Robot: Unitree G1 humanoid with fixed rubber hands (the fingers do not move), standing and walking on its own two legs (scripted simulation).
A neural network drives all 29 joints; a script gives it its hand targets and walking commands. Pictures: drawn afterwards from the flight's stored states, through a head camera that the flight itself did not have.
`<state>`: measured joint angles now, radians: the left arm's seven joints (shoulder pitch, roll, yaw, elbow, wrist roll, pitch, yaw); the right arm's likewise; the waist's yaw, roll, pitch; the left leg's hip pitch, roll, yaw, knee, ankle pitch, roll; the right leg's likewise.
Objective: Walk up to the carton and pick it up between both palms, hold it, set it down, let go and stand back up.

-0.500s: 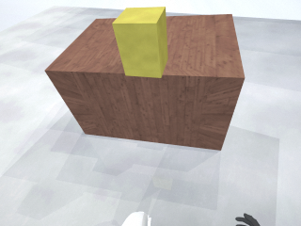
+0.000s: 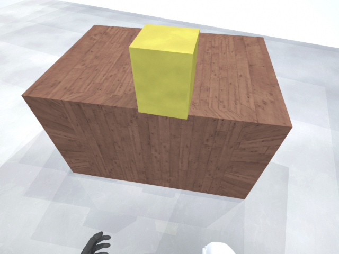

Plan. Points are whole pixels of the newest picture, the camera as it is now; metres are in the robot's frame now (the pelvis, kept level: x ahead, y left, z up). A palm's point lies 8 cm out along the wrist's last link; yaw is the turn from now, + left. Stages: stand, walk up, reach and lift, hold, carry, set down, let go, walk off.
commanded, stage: walk up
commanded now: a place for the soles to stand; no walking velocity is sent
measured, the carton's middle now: (167, 73) +0.73 +0.03 +0.04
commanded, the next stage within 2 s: none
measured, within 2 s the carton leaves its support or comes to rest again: neither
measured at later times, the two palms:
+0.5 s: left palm (106, 217) +0.25 +0.19 -0.09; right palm (271, 220) +0.24 -0.26 -0.12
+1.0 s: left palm (113, 187) +0.34 +0.20 -0.12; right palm (253, 179) +0.36 -0.24 -0.11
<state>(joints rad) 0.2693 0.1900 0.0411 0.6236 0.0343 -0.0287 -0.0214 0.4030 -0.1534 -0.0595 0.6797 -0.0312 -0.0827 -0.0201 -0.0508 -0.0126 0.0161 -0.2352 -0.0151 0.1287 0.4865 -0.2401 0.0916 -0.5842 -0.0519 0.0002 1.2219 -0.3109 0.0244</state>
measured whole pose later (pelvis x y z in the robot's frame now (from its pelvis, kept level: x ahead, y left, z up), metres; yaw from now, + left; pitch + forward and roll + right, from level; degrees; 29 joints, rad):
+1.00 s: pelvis +0.22 -0.02 -0.02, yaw -1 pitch -1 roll +1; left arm 0.26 0.15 0.01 0.63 0.02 0.02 0.01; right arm 0.20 -0.14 -0.02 0.60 -0.02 0.01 -0.03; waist -0.02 0.00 0.04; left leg -0.42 0.05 0.11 0.59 -0.15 0.02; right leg -0.31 -0.04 -0.04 0.70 -0.40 0.03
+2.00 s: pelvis +0.26 +0.12 -0.02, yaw -5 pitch -1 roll -1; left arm 0.35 0.20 0.07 0.67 0.05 -0.01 0.05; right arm 0.17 -0.14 0.02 0.58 -0.05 0.02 0.04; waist 0.06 0.02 0.06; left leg -0.41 0.08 0.10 0.71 -0.30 0.01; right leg -0.38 -0.08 0.10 0.94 -0.59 0.09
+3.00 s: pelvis +0.26 +0.11 -0.01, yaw -14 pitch +0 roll +0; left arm 0.28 0.16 0.02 0.67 0.03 0.01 0.00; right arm 0.34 -0.13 -0.01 0.67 -0.04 -0.01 -0.01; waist 0.01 -0.03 0.01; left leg -0.28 -0.01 0.00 0.57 -0.29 0.02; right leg -0.31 -0.04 -0.13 0.58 -0.29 -0.02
